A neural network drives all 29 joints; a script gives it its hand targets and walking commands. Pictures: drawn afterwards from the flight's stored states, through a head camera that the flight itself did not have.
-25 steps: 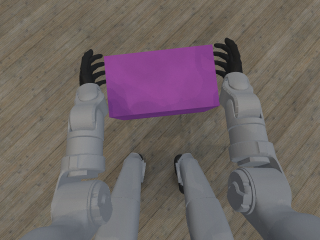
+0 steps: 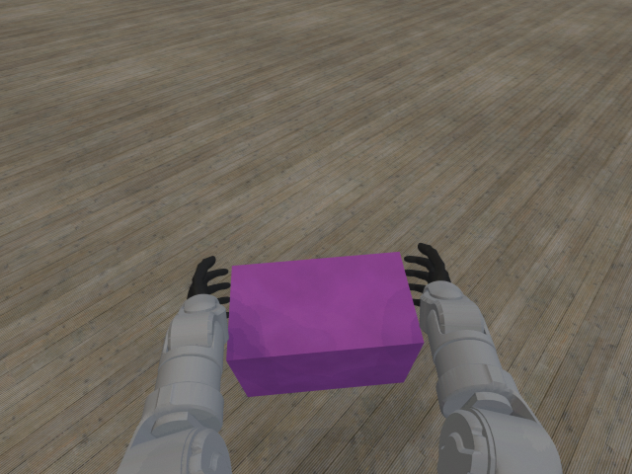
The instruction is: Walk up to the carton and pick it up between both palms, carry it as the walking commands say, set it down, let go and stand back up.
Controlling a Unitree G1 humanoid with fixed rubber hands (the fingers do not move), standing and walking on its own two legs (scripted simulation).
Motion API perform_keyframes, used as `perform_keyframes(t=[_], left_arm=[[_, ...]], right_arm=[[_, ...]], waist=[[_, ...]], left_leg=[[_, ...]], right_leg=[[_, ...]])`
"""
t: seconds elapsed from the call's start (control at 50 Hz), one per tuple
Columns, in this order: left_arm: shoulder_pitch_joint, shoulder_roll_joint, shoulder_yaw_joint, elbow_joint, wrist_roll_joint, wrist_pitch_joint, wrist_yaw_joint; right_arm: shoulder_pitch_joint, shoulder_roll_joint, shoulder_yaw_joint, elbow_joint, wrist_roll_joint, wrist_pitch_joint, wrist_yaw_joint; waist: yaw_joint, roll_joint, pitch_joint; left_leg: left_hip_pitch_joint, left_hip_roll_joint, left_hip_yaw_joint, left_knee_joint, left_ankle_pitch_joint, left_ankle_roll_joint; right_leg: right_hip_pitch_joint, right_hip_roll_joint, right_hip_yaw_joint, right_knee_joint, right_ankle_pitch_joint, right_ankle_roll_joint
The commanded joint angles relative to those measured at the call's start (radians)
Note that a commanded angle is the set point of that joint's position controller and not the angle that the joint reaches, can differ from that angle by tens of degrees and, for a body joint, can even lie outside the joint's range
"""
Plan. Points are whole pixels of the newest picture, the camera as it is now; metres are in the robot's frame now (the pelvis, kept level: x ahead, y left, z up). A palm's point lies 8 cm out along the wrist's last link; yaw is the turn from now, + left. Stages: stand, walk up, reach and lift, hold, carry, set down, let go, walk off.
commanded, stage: reach and lift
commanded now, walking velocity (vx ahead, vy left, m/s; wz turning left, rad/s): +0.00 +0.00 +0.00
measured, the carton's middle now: (321, 326) +0.35 +0.01 -0.04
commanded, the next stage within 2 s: hold in 1.54 s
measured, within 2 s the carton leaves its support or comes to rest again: neither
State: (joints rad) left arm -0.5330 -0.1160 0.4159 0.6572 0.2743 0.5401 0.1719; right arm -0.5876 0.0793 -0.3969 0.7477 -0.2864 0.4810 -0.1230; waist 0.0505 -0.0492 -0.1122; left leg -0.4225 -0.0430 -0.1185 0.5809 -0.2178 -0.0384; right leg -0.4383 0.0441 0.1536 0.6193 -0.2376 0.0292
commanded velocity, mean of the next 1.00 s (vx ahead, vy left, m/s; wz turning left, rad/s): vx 0.00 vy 0.00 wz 0.00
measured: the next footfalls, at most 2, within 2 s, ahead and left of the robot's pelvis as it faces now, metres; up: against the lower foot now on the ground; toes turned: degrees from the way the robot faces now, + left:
none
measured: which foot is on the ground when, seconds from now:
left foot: down 0.00-1.00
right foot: down 0.00-1.00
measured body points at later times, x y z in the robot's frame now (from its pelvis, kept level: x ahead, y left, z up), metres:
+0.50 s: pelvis +0.06 -0.01 +0.02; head -0.05 +0.00 +0.46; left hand +0.32 +0.19 +0.06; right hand +0.36 -0.14 +0.07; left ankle +0.05 +0.14 -0.73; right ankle +0.05 -0.13 -0.73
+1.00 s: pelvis +0.04 +0.01 +0.02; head -0.04 +0.01 +0.46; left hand +0.33 +0.17 +0.06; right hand +0.34 -0.16 +0.07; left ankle +0.05 +0.14 -0.73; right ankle +0.05 -0.13 -0.73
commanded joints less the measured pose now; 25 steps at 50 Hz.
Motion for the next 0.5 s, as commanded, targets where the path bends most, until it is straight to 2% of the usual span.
perform_keyframes(t=[0.0, 0.02, 0.04, 0.08, 0.1, 0.12, 0.18, 0.2, 0.22, 0.24, 0.28, 0.3, 0.32, 0.34, 0.36, 0.38, 0.42, 0.48], left_arm=[[-0.644, -0.892, -0.430, 0.017, -0.188, -0.001, -0.493], [-0.667, -0.918, -0.502, -0.063, -0.221, -0.001, -0.492], [-0.618, -0.920, -0.486, -0.040, -0.224, 0.007, -0.492], [-0.569, -0.918, -0.501, -0.061, -0.230, 0.023, -0.488], [-0.550, -0.938, -0.561, -0.117, -0.260, 0.029, -0.491], [-0.513, -0.958, -0.600, -0.142, -0.285, 0.041, -0.493], [-0.489, -0.961, -0.679, -0.245, -0.323, 0.066, -0.493], [-0.437, -0.976, -0.682, -0.236, -0.326, 0.080, -0.498], [-0.447, -0.982, -0.722, -0.325, -0.358, 0.082, -0.499], [-0.426, -0.962, -0.715, -0.318, -0.344, 0.095, -0.498], [-0.411, -0.956, -0.727, -0.371, -0.344, 0.114, -0.495], [-0.373, -0.934, -0.699, -0.337, -0.324, 0.133, -0.496], [-0.380, -0.935, -0.699, -0.356, -0.328, 0.141, -0.497], [-0.373, -0.918, -0.690, -0.356, -0.318, 0.151, -0.500], [-0.351, -0.897, -0.646, -0.312, -0.293, 0.161, -0.498], [-0.397, -0.897, -0.676, -0.358, -0.310, 0.156, -0.503], [-0.384, -0.882, -0.644, -0.332, -0.290, 0.167, -0.505], [-0.381, -0.921, -0.686, -0.361, -0.322, 0.175, -0.515]], right_arm=[[-0.519, 0.969, 0.390, 0.107, 0.188, 0.018, 0.494], [-0.521, 0.983, 0.428, 0.057, 0.217, 0.012, 0.494], [-0.491, 0.975, 0.429, 0.042, 0.215, 0.018, 0.487], [-0.456, 0.973, 0.438, 0.002, 0.213, 0.028, 0.479], [-0.453, 0.996, 0.517, -0.084, 0.253, 0.031, 0.474], [-0.427, 0.998, 0.540, -0.137, 0.259, 0.037, 0.466], [-0.355, 1.017, 0.597, -0.219, 0.279, 0.070, 0.458], [-0.352, 1.027, 0.637, -0.267, 0.300, 0.080, 0.455], [-0.313, 1.038, 0.665, -0.294, 0.322, 0.095, 0.455], [-0.319, 1.038, 0.676, -0.309, 0.326, 0.107, 0.454], [-0.339, 1.064, 0.732, -0.395, 0.349, 0.128, 0.456], [-0.325, 1.059, 0.723, -0.372, 0.336, 0.148, 0.454], [-0.301, 1.057, 0.718, -0.355, 0.338, 0.159, 0.459], [-0.289, 1.059, 0.705, -0.352, 0.326, 0.170, 0.457], [-0.302, 1.035, 0.673, -0.335, 0.313, 0.178, 0.457], [-0.310, 1.067, 0.703, -0.342, 0.329, 0.178, 0.464], [-0.316, 1.052, 0.677, -0.323, 0.312, 0.186, 0.464], [-0.265, 1.035, 0.672, -0.320, 0.310, 0.189, 0.459]], waist=[[0.038, 0.042, -0.259], [0.029, 0.073, -0.322], [0.031, 0.052, -0.296], [0.019, 0.066, -0.252], [0.026, 0.063, -0.324], [-0.003, 0.079, -0.341], [-0.029, 0.064, -0.329], [-0.029, 0.059, -0.332], [-0.032, 0.053, -0.359], [-0.030, 0.055, -0.309], [-0.002, 0.038, -0.300], [0.005, 0.008, -0.247], [-0.001, 0.027, -0.244], [-0.004, 0.016, -0.191], [0.007, 0.021, -0.121], [0.015, 0.025, -0.180], [0.022, 0.035, -0.118], [-0.012, 0.075, -0.149]], left_leg=[[0.230, -0.037, 0.127, -0.198, -0.037, 0.024], [0.295, -0.044, 0.125, -0.210, 0.048, 0.015], [0.309, -0.042, 0.126, -0.217, 0.093, 0.018], [0.315, -0.049, 0.125, -0.238, 0.147, 0.014], [0.381, -0.054, 0.127, -0.237, 0.239, 0.012], [0.399, -0.057, 0.121, -0.243, 0.297, 0.006], [0.418, -0.059, 0.101, -0.264, 0.365, 0.002], [0.430, -0.057, 0.097, -0.270, 0.381, 0.004], [0.465, -0.057, 0.093, -0.270, 0.425, 0.003], [0.443, -0.054, 0.089, -0.280, 0.395, 0.005], [0.446, -0.060, 0.087, -0.289, 0.376, 0.010], [0.420, -0.058, 0.086, -0.301, 0.317, 0.015], [0.440, -0.057, 0.082, -0.307, 0.304, 0.015], [0.426, -0.062, 0.087, -0.306, 0.279, 0.016], [0.383, -0.056, 0.084, -0.310, 0.235, 0.020], [0.418, -0.061, 0.090, -0.303, 0.241, 0.018], [0.378, -0.060, 0.097, -0.312, 0.211, 0.019], [0.395, -0.068, 0.106, -0.301, 0.247, 0.007]], right_leg=[[0.085, 0.030, -0.134, -0.214, -0.090, -0.030], [0.138, 0.036, -0.132, -0.220, -0.007, -0.032], [0.151, 0.035, -0.130, -0.230, 0.033, -0.027], [0.185, 0.040, -0.131, -0.245, 0.087, -0.026], [0.241, 0.042, -0.121, -0.254, 0.176, -0.022], [0.278, 0.046, -0.124, -0.256, 0.241, -0.023], [0.315, 0.054, -0.125, -0.276, 0.319, -0.014], [0.338, 0.051, -0.126, -0.282, 0.348, -0.009], [0.356, 0.052, -0.116, -0.293, 0.394, -0.010], [0.351, 0.050, -0.121, -0.302, 0.369, -0.004], [0.387, 0.054, -0.114, -0.317, 0.361, 0.003], [0.379, 0.052, -0.115, -0.333, 0.318, 0.009], [0.375, 0.052, -0.112, -0.339, 0.294, 0.004], [0.363, 0.049, -0.110, -0.349, 0.285, 0.007], [0.348, 0.047, -0.112, -0.354, 0.237, 0.007], [0.367, 0.050, -0.106, -0.355, 0.239, 0.004], [0.370, 0.046, -0.102, -0.360, 0.230, 0.001], [0.415, 0.038, -0.090, -0.366, 0.295, -0.005]])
